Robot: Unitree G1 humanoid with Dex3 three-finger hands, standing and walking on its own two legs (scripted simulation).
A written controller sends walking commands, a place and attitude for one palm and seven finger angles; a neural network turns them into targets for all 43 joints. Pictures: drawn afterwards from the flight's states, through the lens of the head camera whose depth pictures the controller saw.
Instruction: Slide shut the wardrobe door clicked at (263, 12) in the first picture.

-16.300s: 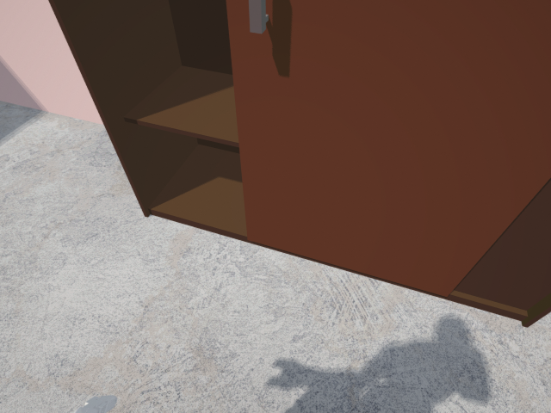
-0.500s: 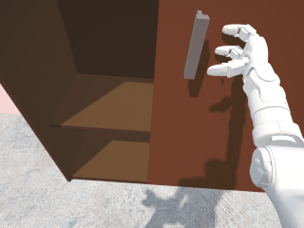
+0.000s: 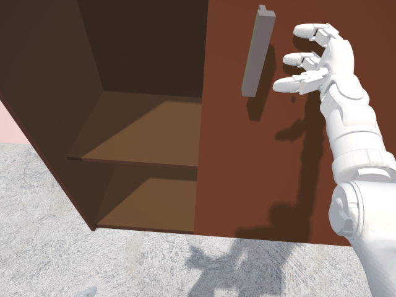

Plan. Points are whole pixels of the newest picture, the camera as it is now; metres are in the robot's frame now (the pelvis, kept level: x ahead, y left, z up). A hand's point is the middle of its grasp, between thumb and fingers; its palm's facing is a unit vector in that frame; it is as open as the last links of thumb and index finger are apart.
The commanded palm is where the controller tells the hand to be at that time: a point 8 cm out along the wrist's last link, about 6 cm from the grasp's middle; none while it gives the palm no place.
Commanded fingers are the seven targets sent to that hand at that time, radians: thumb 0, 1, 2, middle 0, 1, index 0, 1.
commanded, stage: move the hooked fingers beside the handle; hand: right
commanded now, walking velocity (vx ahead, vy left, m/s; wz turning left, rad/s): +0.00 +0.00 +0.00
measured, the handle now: (254, 52) +0.51 -0.05 +0.26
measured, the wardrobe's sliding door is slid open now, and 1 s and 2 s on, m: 0.52 0.52 0.52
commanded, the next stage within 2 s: none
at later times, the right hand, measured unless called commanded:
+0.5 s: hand (298, 63) +0.48 -0.12 +0.26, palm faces +0.01 +1.00 -0.02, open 13.8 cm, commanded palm +0.49 -0.16 +0.24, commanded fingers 0.00 0.50 -0.30 0.30 1.20 0.30 1.20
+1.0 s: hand (298, 63) +0.48 -0.12 +0.26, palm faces +0.01 +1.00 -0.02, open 13.7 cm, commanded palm +0.50 -0.17 +0.24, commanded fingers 0.00 0.50 -0.30 0.30 1.20 0.30 1.20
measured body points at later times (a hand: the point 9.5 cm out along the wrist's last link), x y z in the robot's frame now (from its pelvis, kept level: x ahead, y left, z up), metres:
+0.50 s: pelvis +0.00 +0.00 +0.00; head +0.01 +0.01 +0.45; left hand +0.07 +0.26 -0.12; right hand +0.47 -0.18 +0.27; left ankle +0.04 +0.10 -0.74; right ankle +0.02 -0.09 -0.74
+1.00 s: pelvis +0.00 +0.01 +0.00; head +0.01 +0.02 +0.45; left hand +0.08 +0.26 -0.12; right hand +0.47 -0.18 +0.27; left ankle +0.04 +0.10 -0.74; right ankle +0.02 -0.09 -0.74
